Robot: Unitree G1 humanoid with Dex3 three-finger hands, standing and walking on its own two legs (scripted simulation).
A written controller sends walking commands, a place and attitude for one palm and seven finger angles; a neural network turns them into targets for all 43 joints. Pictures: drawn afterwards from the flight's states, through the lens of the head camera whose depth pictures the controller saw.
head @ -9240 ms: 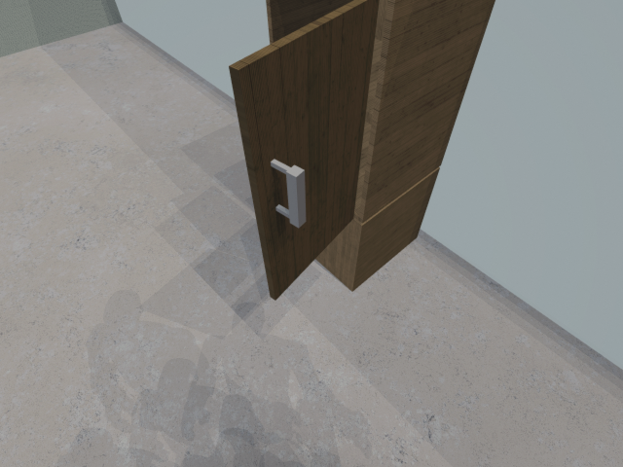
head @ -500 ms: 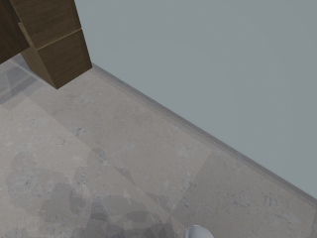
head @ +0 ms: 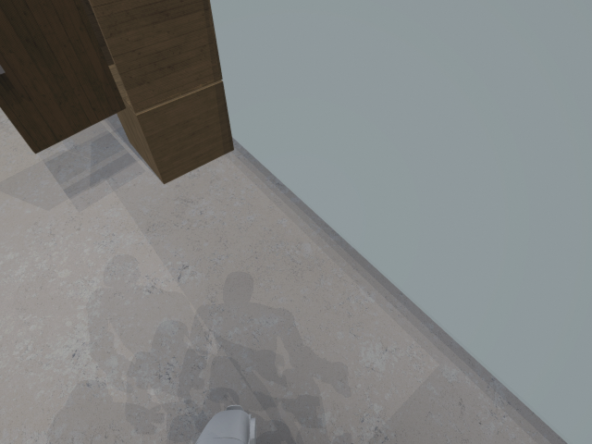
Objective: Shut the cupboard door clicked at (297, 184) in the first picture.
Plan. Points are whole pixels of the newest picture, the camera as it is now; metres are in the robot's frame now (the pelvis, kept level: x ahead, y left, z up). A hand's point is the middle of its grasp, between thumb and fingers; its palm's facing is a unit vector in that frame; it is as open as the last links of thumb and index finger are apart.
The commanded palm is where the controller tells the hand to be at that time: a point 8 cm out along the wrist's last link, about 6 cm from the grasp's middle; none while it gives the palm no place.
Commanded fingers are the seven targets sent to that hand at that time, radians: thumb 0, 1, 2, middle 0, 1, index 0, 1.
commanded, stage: walk to a spot facing it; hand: left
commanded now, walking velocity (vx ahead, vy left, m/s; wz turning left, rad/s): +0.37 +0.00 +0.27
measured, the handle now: out of the picture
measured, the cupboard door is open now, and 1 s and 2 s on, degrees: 100 100 100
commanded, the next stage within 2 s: turn to face it in 1.14 s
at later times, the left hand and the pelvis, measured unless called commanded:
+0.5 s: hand (167, 349) +0.28 +0.25 -0.17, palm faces +0.11 -0.98 -0.15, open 7.3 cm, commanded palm none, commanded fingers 0.00 0.90 0.90 -0.20 -0.30 -0.20 -0.30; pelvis +0.22 +0.06 +0.00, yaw +5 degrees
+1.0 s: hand (202, 258) +0.47 +0.22 -0.17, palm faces +0.25 -0.94 -0.22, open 7.0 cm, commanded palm none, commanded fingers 0.00 0.90 0.90 -0.20 -0.30 -0.20 -0.30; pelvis +0.46 +0.02 +0.00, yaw +12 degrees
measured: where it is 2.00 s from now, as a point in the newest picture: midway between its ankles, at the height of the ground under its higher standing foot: (274, 288)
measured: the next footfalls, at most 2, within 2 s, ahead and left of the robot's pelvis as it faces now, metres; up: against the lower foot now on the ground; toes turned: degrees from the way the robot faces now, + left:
left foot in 0.18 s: +0.23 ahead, +0.13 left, +0.00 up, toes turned +10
right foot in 0.72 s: +0.47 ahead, -0.08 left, +0.00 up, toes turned +0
